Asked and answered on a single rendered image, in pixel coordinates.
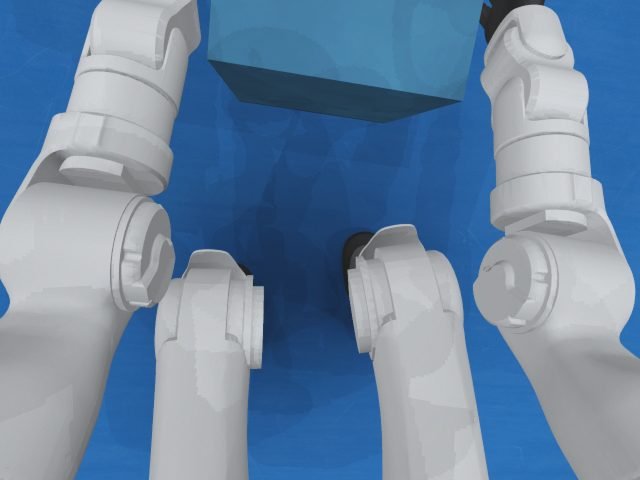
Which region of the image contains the carton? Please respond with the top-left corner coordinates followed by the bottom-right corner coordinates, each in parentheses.
top-left (207, 0), bottom-right (483, 123)

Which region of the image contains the left robot thigh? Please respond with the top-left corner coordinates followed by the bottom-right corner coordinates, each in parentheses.
top-left (149, 268), bottom-right (264, 480)

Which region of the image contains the robot left upper arm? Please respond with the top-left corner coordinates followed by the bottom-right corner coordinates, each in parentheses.
top-left (0, 182), bottom-right (175, 480)

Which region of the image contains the robot right upper arm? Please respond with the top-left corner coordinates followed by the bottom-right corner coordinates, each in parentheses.
top-left (473, 231), bottom-right (640, 480)

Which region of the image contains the robot right hand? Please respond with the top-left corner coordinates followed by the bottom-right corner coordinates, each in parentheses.
top-left (479, 0), bottom-right (545, 44)

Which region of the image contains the robot right forearm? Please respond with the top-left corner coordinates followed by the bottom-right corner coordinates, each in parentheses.
top-left (480, 5), bottom-right (627, 262)

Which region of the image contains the robot right shin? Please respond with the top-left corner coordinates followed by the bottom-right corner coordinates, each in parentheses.
top-left (359, 224), bottom-right (464, 323)

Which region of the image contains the robot left forearm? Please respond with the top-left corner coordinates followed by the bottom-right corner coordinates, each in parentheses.
top-left (0, 0), bottom-right (201, 285)

